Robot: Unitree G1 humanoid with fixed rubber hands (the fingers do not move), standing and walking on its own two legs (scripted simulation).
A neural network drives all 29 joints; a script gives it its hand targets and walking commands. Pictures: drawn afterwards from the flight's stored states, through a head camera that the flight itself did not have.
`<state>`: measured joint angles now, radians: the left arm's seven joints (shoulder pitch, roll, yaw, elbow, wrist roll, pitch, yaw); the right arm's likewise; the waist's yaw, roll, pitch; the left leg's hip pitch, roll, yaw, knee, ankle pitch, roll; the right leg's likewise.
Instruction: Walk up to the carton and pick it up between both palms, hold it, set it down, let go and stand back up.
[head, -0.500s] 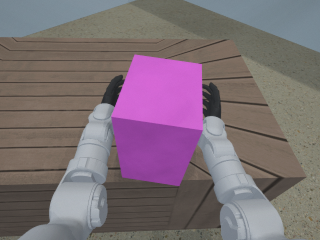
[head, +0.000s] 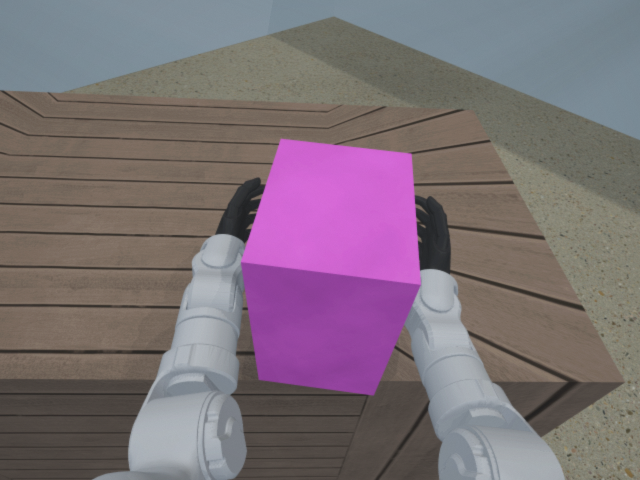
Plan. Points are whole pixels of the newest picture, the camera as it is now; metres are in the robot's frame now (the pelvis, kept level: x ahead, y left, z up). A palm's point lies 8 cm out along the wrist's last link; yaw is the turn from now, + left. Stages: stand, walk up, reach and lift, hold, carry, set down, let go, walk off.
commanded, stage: reach and lift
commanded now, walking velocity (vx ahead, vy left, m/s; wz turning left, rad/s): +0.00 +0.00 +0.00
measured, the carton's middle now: (329, 274) +0.36 -0.01 +0.06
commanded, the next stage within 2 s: none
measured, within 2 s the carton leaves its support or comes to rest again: leaves its support in 1.30 s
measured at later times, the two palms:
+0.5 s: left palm (234, 235) +0.40 +0.11 +0.10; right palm (431, 263) +0.35 -0.14 +0.09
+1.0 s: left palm (234, 236) +0.40 +0.11 +0.10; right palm (430, 263) +0.35 -0.14 +0.09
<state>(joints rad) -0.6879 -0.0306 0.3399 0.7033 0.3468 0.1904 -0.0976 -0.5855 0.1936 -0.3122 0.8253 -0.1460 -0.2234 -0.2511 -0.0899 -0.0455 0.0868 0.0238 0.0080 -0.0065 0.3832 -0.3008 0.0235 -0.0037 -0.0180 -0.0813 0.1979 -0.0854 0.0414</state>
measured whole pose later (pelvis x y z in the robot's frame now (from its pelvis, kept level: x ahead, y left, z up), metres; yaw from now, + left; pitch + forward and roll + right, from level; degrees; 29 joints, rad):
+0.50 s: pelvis +0.00 +0.00 +0.00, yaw +1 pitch -5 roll -3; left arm -0.67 -0.04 0.32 0.61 0.35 0.24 -0.12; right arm -0.55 0.17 -0.23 0.78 -0.08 -0.27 -0.28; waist -0.09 -0.05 0.11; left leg 0.00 0.01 -0.02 0.38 -0.30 0.02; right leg -0.01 -0.02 -0.10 0.19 -0.08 0.04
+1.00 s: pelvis -0.01 +0.00 +0.00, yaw +1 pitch -3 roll -3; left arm -0.70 -0.03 0.32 0.63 0.33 0.23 -0.11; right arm -0.57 0.16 -0.23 0.78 -0.07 -0.27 -0.29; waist -0.09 -0.05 0.09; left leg -0.06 0.00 -0.03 0.39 -0.28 0.02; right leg -0.07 -0.02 -0.10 0.19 -0.07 0.04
